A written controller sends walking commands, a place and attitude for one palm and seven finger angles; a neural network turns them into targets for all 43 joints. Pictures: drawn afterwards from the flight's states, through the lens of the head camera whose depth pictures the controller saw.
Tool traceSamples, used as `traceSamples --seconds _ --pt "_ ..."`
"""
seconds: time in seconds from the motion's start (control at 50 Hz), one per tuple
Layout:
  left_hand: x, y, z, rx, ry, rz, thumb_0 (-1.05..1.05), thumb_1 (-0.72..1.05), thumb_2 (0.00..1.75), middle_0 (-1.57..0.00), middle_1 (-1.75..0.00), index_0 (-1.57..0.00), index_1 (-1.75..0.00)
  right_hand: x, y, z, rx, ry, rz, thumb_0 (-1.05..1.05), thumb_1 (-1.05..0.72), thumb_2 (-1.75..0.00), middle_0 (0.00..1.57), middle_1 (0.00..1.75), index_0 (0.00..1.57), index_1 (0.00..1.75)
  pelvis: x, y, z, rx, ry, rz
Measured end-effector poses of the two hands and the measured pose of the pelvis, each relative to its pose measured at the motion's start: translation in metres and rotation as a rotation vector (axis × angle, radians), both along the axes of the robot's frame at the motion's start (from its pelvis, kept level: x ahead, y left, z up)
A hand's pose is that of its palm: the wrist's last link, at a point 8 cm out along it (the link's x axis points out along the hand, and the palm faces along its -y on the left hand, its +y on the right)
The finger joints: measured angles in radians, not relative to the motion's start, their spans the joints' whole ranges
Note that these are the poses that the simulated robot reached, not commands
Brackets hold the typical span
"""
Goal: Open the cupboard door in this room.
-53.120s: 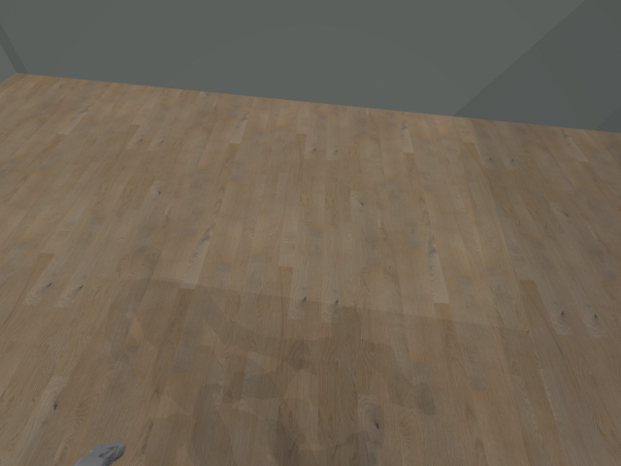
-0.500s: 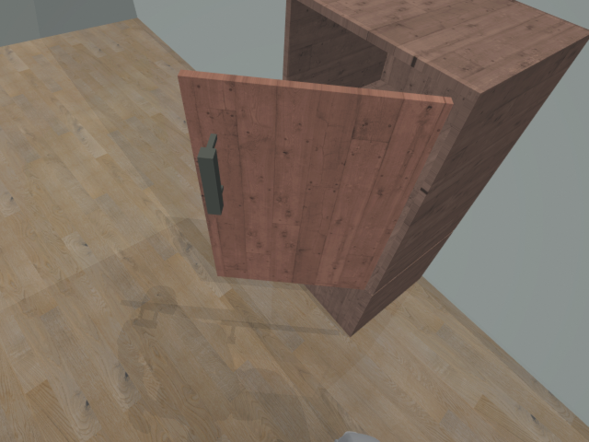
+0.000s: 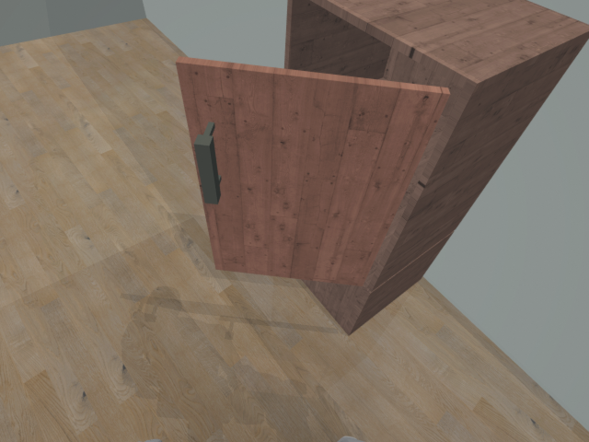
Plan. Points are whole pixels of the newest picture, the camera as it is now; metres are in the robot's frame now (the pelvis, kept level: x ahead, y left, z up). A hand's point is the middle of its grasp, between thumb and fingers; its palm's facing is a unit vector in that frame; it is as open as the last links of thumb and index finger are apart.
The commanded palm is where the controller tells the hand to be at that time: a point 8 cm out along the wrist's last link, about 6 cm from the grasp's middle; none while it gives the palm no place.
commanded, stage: come to a stop and stand still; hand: left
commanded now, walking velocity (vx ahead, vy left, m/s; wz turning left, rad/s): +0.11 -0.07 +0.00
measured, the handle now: (211, 163) +0.55 +0.19 +0.03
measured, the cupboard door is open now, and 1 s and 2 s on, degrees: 48 48 48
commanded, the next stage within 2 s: look again from close up in 0.24 s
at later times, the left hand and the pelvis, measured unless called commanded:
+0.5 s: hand out of the picture +0.00 +0.15 -0.16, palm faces -0.02 -0.98 -0.21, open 7.4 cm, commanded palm none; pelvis +0.00 -0.02 +0.01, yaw -1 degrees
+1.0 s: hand out of the picture +0.07 +0.17 -0.12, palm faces +0.15 -0.97 -0.21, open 7.3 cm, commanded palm +0.10 +0.21 -0.05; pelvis +0.00 -0.01 +0.01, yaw -1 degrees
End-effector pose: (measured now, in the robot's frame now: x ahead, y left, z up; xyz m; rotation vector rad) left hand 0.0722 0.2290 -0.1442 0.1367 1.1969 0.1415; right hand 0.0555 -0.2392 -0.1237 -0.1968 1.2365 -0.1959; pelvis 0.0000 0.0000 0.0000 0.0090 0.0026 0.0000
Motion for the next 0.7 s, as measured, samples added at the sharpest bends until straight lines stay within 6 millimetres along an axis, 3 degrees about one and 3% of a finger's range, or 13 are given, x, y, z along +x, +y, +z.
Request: traceSamples --seconds 0.08,0.18,0.36,0.48,0.7 --pt "-0.023 0.011 0.002 -0.009 0.051 0.025 0.00 0.91 0.90 -0.20 -0.30 -0.20 -0.30 -0.019 0.019 0.008 0.010 0.015 0.011 0.00 -0.91 -0.90 0.20 0.30 0.20 0.30 -0.003 0.006 0.008 -0.003 -0.015 0.004" --pt "-0.050 0.012 0.011 -0.015 0.099 0.046 0.00 0.91 0.90 -0.20 -0.30 -0.20 -0.30 -0.042 0.027 0.009 0.027 0.081 0.013 0.01 -0.93 -0.90 0.20 0.30 0.20 0.30 -0.001 0.009 0.017 -0.008 0.000 0.011" --pt "-0.074 -0.015 0.015 0.013 0.196 0.014 0.01 0.91 0.90 -0.20 -0.30 -0.20 -0.30 -0.079 0.018 -0.009 0.092 0.175 -0.050 0.01 -0.92 -0.90 0.20 0.30 0.21 0.30 -0.003 -0.009 0.013 0.001 0.007 -0.014" --pt "-0.078 -0.030 0.015 0.023 0.199 -0.025 0.01 0.91 0.90 -0.20 -0.30 -0.20 -0.30 -0.075 0.010 -0.017 0.115 0.151 -0.061 0.01 -0.91 -0.90 0.20 0.30 0.20 0.30 -0.002 -0.015 0.010 -0.022 0.000 -0.011" --pt "-0.062 -0.025 0.017 0.037 0.128 -0.012 0.01 0.92 0.90 -0.20 -0.30 -0.20 -0.30 -0.061 0.005 -0.015 0.099 0.116 -0.033 0.01 -0.93 -0.90 0.20 0.30 0.20 0.30 0.001 -0.019 0.011 -0.005 -0.021 -0.013"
